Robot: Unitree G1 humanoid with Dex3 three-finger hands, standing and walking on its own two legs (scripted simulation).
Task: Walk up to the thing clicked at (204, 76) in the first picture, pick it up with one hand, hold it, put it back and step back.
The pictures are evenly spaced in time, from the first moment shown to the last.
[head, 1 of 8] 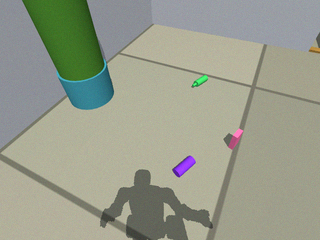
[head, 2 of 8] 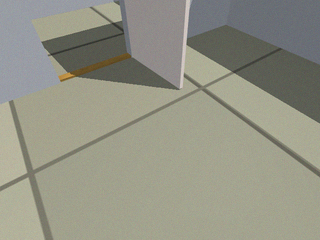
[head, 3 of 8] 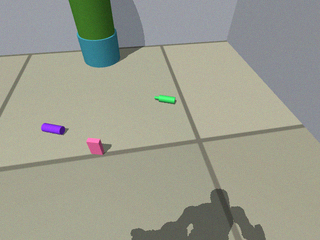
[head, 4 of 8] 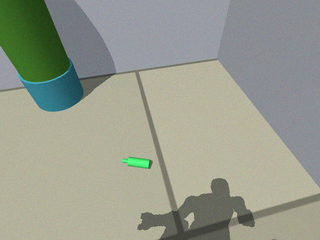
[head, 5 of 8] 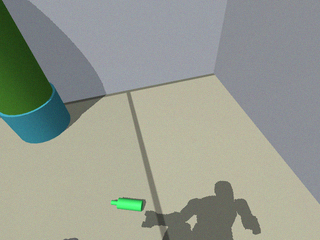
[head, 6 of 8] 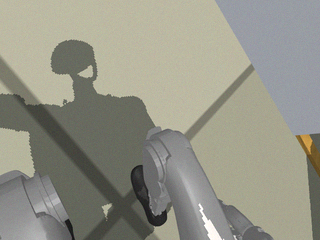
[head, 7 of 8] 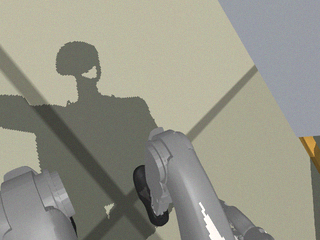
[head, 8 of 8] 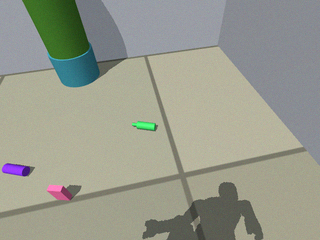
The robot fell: no
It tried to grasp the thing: yes
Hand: left
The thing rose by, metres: 0.66
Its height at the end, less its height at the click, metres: +0.00
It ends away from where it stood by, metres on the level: 0.03
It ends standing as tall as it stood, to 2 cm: yes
